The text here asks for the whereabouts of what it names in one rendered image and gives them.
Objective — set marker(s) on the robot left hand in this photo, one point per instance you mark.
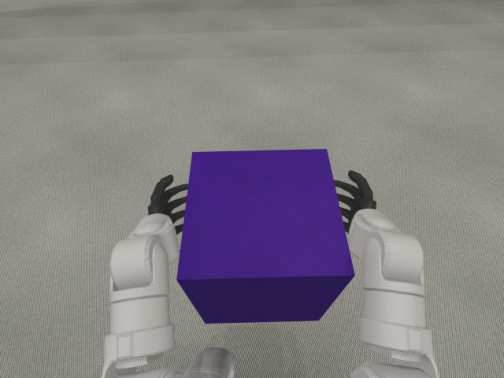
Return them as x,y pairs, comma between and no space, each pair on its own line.
159,201

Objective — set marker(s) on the robot left thigh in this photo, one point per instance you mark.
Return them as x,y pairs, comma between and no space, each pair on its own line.
212,362

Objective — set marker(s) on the right robot upper arm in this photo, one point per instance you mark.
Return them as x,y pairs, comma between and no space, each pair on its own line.
381,370

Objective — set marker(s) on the robot right hand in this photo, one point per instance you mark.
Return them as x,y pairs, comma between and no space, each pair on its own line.
363,198

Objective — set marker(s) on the carton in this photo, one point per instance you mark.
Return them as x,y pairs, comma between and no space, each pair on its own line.
263,236

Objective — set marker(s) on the robot left forearm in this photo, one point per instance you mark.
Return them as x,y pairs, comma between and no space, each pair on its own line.
140,328

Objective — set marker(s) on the robot right forearm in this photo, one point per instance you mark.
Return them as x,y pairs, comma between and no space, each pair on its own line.
393,322

